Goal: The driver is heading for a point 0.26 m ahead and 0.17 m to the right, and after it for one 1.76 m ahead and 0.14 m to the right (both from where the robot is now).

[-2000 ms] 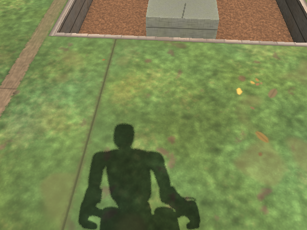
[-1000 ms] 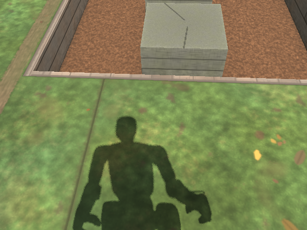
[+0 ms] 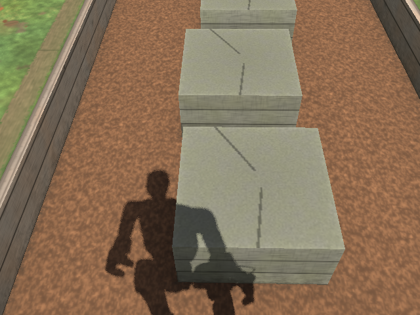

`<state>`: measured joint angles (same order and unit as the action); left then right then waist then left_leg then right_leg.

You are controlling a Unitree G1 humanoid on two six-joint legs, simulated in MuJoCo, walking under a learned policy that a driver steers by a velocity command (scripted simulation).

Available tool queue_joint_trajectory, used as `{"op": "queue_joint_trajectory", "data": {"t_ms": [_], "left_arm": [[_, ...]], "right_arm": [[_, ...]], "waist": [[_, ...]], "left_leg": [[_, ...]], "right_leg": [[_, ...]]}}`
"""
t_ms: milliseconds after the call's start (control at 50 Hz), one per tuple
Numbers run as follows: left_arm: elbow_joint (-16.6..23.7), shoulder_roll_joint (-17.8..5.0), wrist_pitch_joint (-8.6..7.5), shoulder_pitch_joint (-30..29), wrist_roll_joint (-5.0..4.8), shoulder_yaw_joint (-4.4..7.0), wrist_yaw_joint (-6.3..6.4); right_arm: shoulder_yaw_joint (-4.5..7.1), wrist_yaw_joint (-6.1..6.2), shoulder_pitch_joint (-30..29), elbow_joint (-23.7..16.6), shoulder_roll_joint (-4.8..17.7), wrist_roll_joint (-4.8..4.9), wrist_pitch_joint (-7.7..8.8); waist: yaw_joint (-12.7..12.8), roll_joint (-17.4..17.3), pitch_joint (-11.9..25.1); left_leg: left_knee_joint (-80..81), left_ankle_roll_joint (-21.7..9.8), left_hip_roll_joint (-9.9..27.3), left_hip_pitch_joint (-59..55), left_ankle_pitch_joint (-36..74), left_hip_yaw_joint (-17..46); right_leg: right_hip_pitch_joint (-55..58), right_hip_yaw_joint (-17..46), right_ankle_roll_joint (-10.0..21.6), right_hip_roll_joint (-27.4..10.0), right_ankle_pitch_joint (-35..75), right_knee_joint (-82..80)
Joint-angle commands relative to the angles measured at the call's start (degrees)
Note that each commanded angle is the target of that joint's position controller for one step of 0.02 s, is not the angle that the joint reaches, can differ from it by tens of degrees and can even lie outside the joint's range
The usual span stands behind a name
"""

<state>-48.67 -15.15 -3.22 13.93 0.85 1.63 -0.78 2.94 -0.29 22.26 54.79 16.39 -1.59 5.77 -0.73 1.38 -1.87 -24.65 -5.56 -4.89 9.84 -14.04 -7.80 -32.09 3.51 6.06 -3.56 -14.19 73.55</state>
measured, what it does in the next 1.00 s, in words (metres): walks ahead, turning right: right foot, then left foot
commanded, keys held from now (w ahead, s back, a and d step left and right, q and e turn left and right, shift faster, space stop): w+e+shift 0.10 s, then e+shift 0.32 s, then shift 0.58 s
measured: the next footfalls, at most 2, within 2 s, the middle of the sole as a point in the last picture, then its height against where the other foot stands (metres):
right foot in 0.20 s outside the picture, level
left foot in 0.74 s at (203, 227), level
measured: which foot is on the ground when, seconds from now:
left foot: down 0.00-0.22, up 0.24-0.72, down 0.74-1.00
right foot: up 0.00-0.18, down 0.20-0.74, up 0.76-1.00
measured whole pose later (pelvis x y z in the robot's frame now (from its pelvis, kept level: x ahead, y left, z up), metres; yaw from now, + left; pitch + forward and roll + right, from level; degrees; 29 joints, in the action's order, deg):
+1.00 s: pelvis +0.63 +0.06 +0.00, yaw -31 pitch -1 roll +0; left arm -47.6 -18.9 4.3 5.8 1.1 2.3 1.9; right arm 1.0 1.1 11.8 55.2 10.3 0.1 4.4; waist -2.6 5.3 -4.4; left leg -15.3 -2.7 -0.9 17.3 3.0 -2.4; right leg -22.2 5.4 -2.1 2.8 -15.0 59.0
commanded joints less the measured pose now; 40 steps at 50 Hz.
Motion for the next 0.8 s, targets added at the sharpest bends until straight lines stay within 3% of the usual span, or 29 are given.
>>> {"op": "queue_joint_trajectory", "data": {"t_ms": [20,100,140,160,180,200,220,240,260,280,300,320,360,400,420,460,500,580,600,620,640,660,680,700,720,740,760,780,800], "left_arm": [[4.9,-0.4,2.19,-0.9,0.26,-0.37,-1.20],[7.1,-1.6,0.57,-9.2,-0.79,-0.69,-3.09],[6.0,-0.9,0.41,-7.2,0.34,-0.58,-4.23],[0.3,-3.2,0.85,8.8,0.98,1.37,-3.83],[-4.0,-6.2,1.47,23.6,0.64,3.06,-2.58],[-6.9,-10.5,2.17,37.5,0.80,5.15,-0.97],[-4.9,-14.6,2.73,34.9,-0.78,6.87,0.40],[-1.9,-17.5,2.18,17.8,-1.94,6.15,0.45],[2.9,-15.1,1.48,12.7,-1.74,5.77,0.45],[4.4,-11.8,1.35,7.0,-1.45,4.93,0.53],[5.6,-10.3,1.65,2.5,-1.10,4.06,0.20],[6.2,-10.1,0.95,-0.8,-0.23,3.98,0.18],[5.7,-10.5,1.16,0.2,-0.27,4.19,1.15],[5.8,-10.3,1.20,1.5,2.02,4.07,1.11],[3.0,-10.3,0.87,8.3,1.79,4.40,1.36],[1.6,-9.6,0.90,12.1,1.20,3.87,1.77],[-0.1,-11.2,0.04,15.8,1.80,4.40,2.41],[0.0,-13.1,-1.02,19.2,3.79,4.03,2.77],[1.6,-13.5,-1.14,15.1,2.59,4.34,2.93],[1.3,-14.2,-0.01,13.5,3.03,4.37,2.95],[3.1,-12.8,0.39,9.3,1.85,4.24,3.97],[5.8,-11.1,2.28,3.7,0.00,3.39,3.60],[4.8,-11.2,2.60,6.7,-0.50,3.66,3.65],[4.4,-12.5,2.96,5.9,-0.87,3.62,2.78],[5.4,-11.0,2.54,7.8,-0.47,3.42,2.35],[4.1,-9.9,2.80,9.8,-0.33,3.12,2.03],[4.1,-3.6,4.79,22.5,-3.26,1.55,1.40],[2.7,-4.3,6.94,19.7,-2.12,1.17,2.19],[2.9,-5.6,7.72,15.1,-1.70,1.36,2.05]], "right_arm": [[-0.20,-0.51,-0.4,-2.0,1.9,1.02,2.76],[-0.82,-0.42,-0.3,-2.1,3.0,1.65,3.60],[-0.32,0.52,1.0,-1.6,5.6,1.31,3.27],[0.36,1.25,-4.4,-4.3,8.0,0.35,3.34],[0.96,1.66,-11.5,-6.8,10.1,1.33,3.39],[1.42,1.54,-19.8,-9.5,11.4,2.78,3.10],[3.18,1.66,-28.5,-9.9,13.4,4.55,2.29],[0.88,2.24,-10.2,-11.1,4.2,2.50,1.50],[0.12,2.26,-1.5,-10.5,3.7,0.52,0.56],[0.45,2.73,1.2,-8.6,3.7,-0.52,-0.35],[0.74,3.20,-0.3,-9.1,3.5,-1.21,-1.74],[0.96,3.55,3.7,-8.7,2.4,-1.93,-3.27],[1.01,3.57,-0.7,-9.1,3.4,-2.51,-5.81],[0.35,3.04,0.1,-8.7,2.1,-1.07,-5.29],[2.69,2.37,-7.9,-11.0,7.0,0.13,-4.98],[2.64,1.01,-17.4,-15.0,5.3,-0.53,-5.26],[2.68,1.29,-23.4,-18.0,4.8,-0.42,-5.22],[3.44,1.10,-31.3,-20.8,6.7,-1.12,-6.26],[3.40,0.83,-29.6,-21.2,7.7,-0.85,-5.98],[2.77,0.48,-30.3,-22.1,5.5,-0.11,-6.22],[2.15,-0.25,-26.2,-22.0,5.2,-0.16,-5.80],[0.09,-2.10,-22.1,-20.5,1.4,1.27,-5.71],[-0.06,-3.36,-20.1,-17.7,-0.3,2.77,-5.83],[1.38,-3.43,-14.1,-14.4,2.1,2.71,-6.77],[1.83,-2.45,-10.6,-11.7,3.7,1.65,-6.97],[2.06,-1.63,-5.8,-9.5,4.7,0.91,-6.60],[3.09,-0.26,-0.5,-7.1,13.4,1.05,-6.22],[1.88,0.40,-0.9,-6.9,10.2,3.09,-6.44],[0.36,0.63,-6.7,-7.1,6.6,2.27,-6.17]], "waist": [[3.0,-4.6,-5.8],[2.1,-1.0,-8.3],[3.1,-3.0,-5.6],[10.1,-5.7,5.4],[18.0,-8.1,12.7],[26.6,-6.1,14.8],[30.4,5.8,7.2],[9.9,21.5,-1.4],[5.1,5.8,8.0],[0.4,-6.6,3.3],[-2.2,-8.6,-0.7],[-5.5,-3.9,0.3],[-3.2,-3.3,1.8],[-2.0,-4.0,8.7],[2.1,-5.2,7.5],[5.1,-1.8,1.5],[7.5,8.0,-1.0],[10.6,10.1,-4.7],[8.4,6.7,-4.1],[7.8,9.2,-3.9],[4.8,6.8,-2.5],[1.1,0.2,0.7],[2.2,6.0,1.2],[-0.6,4.6,1.3],[-1.1,2.9,1.1],[-3.6,0.7,3.5],[1.1,-21.9,14.5],[0.8,-18.9,18.1],[1.3,-14.4,12.0]], "left_leg": [[18.0,-2.2,14.8,6.3,12.3,9.1],[18.6,1.8,11.0,7.9,28.3,-2.7],[12.0,3.8,12.1,6.5,48.2,-6.1],[-3.6,5.6,12.8,6.3,71.0,-8.7],[-19.8,7.8,13.4,12.3,80.1,-8.0],[-40.4,9.3,14.3,27.7,70.2,-5.6],[-68.8,11.5,3.0,33.2,20.9,-5.1],[-79.9,12.3,1.4,40.3,-19.0,-1.1],[-77.1,11.8,4.4,37.5,-16.4,8.2],[-68.1,10.8,6.5,32.8,-13.3,10.4],[-60.7,10.1,7.5,28.6,-13.4,11.1],[-55.2,10.9,9.0,27.0,-13.8,12.9],[-48.2,11.5,10.3,19.6,-11.6,10.6],[-48.6,8.1,8.3,13.7,9.0,7.9],[-47.2,7.5,7.2,25.9,12.9,11.9],[-40.3,6.7,8.2,38.6,10.0,13.2],[-36.2,7.1,8.3,47.7,11.6,14.0],[-39.6,6.7,7.5,59.1,-0.9,15.7],[-33.4,6.0,9.1,53.9,1.8,18.7],[-31.3,6.3,8.8,51.6,1.3,17.2],[-25.1,6.3,11.2,41.8,11.6,20.3],[-8.4,6.7,7.4,19.9,17.1,9.4],[-8.7,5.4,10.4,6.2,27.0,12.5],[-10.3,5.8,4.3,0.3,19.3,4.3],[-8.2,4.3,4.4,-5.0,14.6,5.0],[-5.1,4.2,6.8,-10.4,11.2,8.5],[1.3,-3.1,23.3,-22.4,24.5,33.1],[8.0,-2.0,25.6,-14.0,4.4,43.8],[11.0,-0.3,22.0,-8.4,-8.4,41.2]], "right_leg": [[-5.2,-0.2,-0.3,-3.4,8.3,-8.3],[1.7,-7.2,1.3,-0.7,26.4,-30.9],[12.2,-13.1,1.3,4.3,28.4,-29.7],[26.5,-16.0,3.5,8.7,35.2,-16.5],[40.3,-14.3,4.5,10.6,29.5,-11.1],[57.8,-9.5,7.4,8.7,25.5,-12.8],[54.1,2.3,13.1,2.2,25.7,-34.6],[44.2,12.6,17.0,-5.7,80.8,-39.0],[43.6,23.0,21.9,-11.2,77.1,-41.4],[30.5,25.1,20.3,-9.7,64.7,-44.9],[18.1,26.0,19.6,-8.3,55.1,-49.0],[15.0,26.1,21.0,-10.1,54.5,-49.0],[7.5,19.4,18.8,-7.0,56.7,-47.0],[8.5,14.9,14.6,-3.6,58.2,-42.0],[16.3,17.7,14.0,-2.4,37.6,-41.4],[22.4,19.4,12.8,-1.9,20.4,-41.0],[27.3,25.2,13.1,-4.9,7.3,-41.0],[32.8,30.4,12.6,-7.3,0.5,-42.7],[29.3,28.7,10.1,-6.9,3.6,-44.8],[28.0,28.1,9.1,-5.7,-0.3,-44.6],[23.6,27.5,6.7,-6.0,2.8,-44.1],[12.1,16.5,3.9,-0.2,0.3,-46.3],[9.9,18.4,0.5,-2.1,-2.0,-48.9],[8.9,14.8,0.7,-0.7,5.4,-47.5],[10.7,13.7,0.2,0.5,8.2,-43.7],[13.8,9.8,-1.2,3.8,6.9,-34.4],[6.2,3.8,-6.4,10.1,-17.1,-20.5],[12.1,5.2,-6.6,7.5,-24.4,-18.8],[11.7,6.2,-6.4,6.3,-21.3,-20.7]]}}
